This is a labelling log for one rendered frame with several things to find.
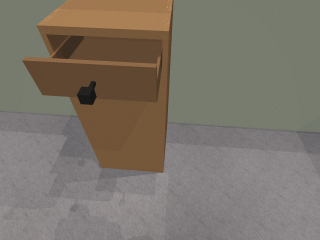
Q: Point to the handle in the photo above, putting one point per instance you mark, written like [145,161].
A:
[87,95]

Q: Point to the cabinet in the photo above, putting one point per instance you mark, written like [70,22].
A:
[124,134]

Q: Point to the drawer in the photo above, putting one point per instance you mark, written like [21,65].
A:
[127,69]

